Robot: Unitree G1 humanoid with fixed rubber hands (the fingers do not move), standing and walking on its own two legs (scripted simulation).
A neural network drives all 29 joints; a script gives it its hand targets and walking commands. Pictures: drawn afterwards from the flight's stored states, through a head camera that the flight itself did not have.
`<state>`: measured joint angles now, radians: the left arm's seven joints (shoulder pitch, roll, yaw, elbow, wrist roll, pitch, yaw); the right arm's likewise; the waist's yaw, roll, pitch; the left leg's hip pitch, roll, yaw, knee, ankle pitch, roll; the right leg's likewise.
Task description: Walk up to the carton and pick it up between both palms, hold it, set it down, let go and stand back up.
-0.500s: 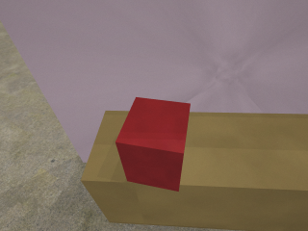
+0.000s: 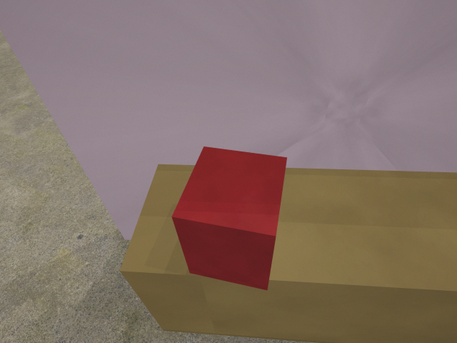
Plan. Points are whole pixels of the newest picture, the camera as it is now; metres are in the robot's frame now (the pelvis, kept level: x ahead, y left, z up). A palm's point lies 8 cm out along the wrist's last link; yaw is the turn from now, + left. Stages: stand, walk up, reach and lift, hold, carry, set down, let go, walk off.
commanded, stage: stand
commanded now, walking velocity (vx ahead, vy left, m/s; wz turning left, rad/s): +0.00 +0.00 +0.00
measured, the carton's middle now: (235, 218) +0.42 +0.01 -0.09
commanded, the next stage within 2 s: none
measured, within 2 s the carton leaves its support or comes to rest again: neither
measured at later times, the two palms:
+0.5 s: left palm out of the picture +0.08 +0.26 -0.11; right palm out of the picture +0.08 -0.24 -0.13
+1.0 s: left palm out of the picture +0.10 +0.25 -0.12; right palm out of the picture +0.11 -0.24 -0.13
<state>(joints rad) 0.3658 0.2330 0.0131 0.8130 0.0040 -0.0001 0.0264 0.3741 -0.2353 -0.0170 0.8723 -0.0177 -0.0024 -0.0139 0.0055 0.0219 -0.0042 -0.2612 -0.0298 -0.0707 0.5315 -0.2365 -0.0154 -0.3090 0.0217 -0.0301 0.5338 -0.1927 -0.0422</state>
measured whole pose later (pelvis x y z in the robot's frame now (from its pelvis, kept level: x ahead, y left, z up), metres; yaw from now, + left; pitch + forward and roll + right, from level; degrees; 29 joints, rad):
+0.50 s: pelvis +0.04 +0.00 +0.01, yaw +0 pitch -2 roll +0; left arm 0.33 0.22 0.00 0.86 0.00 -0.01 0.03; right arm 0.31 -0.23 0.00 0.91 -0.01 -0.01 -0.03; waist 0.01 0.02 0.02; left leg -0.18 -0.03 -0.07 0.48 -0.27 -0.01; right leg -0.23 0.03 -0.03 0.48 -0.23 -0.04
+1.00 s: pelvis +0.07 +0.00 +0.01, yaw -1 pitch -2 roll +0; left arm 0.29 0.21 -0.01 0.93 0.00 -0.01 0.05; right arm 0.26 -0.23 0.01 0.97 0.00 0.00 -0.05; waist 0.01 0.02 0.04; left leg -0.11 -0.01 -0.06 0.45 -0.30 -0.01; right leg -0.17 0.03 -0.02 0.46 -0.26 -0.04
